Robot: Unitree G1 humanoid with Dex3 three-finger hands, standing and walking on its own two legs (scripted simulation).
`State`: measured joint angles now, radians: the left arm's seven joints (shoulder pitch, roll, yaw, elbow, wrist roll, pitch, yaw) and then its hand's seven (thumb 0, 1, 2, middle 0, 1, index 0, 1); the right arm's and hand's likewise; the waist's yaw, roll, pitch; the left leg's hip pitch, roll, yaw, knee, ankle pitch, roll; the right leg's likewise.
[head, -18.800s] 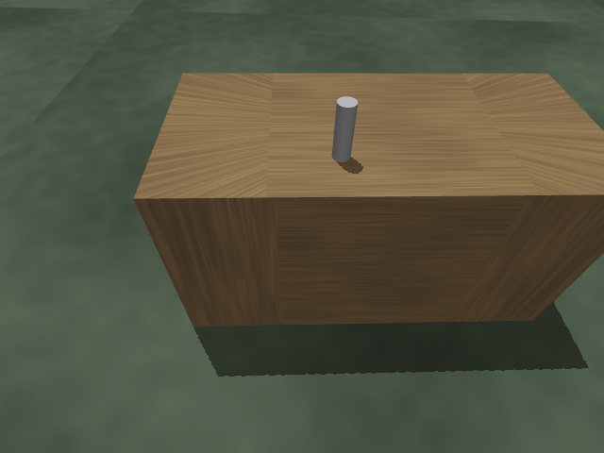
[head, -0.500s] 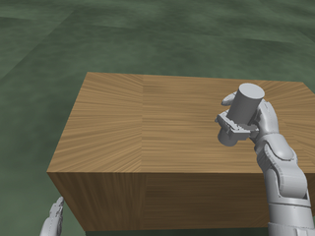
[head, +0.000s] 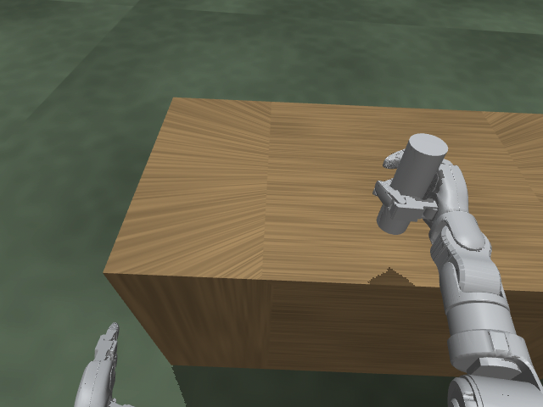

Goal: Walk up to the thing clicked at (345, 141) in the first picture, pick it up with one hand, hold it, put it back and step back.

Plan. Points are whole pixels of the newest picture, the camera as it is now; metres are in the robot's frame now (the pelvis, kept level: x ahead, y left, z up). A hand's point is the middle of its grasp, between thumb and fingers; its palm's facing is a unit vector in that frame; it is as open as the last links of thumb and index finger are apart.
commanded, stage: crouch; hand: right
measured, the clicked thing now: (407, 188) +0.41 -0.16 +0.12
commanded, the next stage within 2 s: lower in 0.74 s
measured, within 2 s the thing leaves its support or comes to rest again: rests again in 1.68 s
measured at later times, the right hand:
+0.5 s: hand (383, 184) +0.46 -0.15 +0.07, palm faces -0.02 +1.00 +0.02, open 6.4 cm
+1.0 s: hand (374, 188) +0.48 -0.14 +0.04, palm faces -0.02 +1.00 +0.02, open 6.4 cm
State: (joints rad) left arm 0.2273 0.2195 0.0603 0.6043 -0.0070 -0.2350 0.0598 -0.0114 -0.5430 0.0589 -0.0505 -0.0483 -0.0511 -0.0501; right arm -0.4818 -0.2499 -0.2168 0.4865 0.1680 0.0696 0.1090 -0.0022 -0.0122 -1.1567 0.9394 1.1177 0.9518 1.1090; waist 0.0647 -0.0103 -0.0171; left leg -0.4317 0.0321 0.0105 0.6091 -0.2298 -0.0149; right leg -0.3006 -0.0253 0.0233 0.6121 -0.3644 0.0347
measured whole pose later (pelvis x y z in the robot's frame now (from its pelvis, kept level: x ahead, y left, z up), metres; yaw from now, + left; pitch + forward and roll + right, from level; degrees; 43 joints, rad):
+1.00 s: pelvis +0.00 -0.01 -0.04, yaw +1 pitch +16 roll +0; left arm 0.34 0.24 0.03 0.23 0.02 -0.13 0.01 -0.01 -0.55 0.06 -0.06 -0.05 -0.06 -0.05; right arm -0.82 -0.36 -0.35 1.11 0.07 -0.33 0.15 0.00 -0.01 -1.16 0.94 1.11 0.96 1.10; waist 0.17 0.01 -0.10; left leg -0.82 0.03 -0.01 0.86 -0.31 -0.02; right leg -0.70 -0.03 0.01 0.91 -0.48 0.03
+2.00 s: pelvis -0.02 -0.01 -0.08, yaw +1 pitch +23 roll +1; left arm 0.39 0.25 0.03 -0.02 0.07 -0.12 -0.01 -0.01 -0.55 0.06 -0.06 -0.04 -0.05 -0.05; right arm -0.90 -0.44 -0.43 1.20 0.00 -0.43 0.12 0.00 -0.02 -1.15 0.94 1.12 0.95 1.11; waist 0.26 0.01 -0.13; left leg -1.13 0.02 0.00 1.10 -0.37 -0.02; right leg -1.02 -0.03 0.04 1.19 -0.57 0.03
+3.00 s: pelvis -0.01 -0.01 -0.06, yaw +1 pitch +20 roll +2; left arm 0.40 0.26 0.03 0.08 0.03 -0.07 0.02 -0.01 -0.53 0.04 -0.06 -0.04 -0.06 -0.05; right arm -0.92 -0.54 -0.45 1.11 0.02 -0.29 0.16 -0.02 0.54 -0.06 0.09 0.08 0.09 0.08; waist 0.22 0.00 -0.12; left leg -0.99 0.01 0.01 0.99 -0.35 -0.02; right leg -0.89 -0.04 0.04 1.09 -0.55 0.03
